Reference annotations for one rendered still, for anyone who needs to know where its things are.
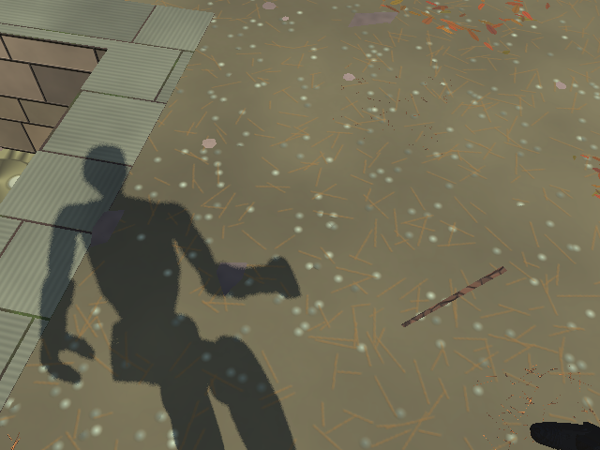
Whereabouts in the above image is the robot right hand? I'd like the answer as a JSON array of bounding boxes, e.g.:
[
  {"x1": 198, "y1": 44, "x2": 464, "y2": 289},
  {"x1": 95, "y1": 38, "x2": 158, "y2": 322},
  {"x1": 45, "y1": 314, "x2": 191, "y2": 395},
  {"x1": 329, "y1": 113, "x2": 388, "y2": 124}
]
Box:
[{"x1": 530, "y1": 422, "x2": 600, "y2": 450}]

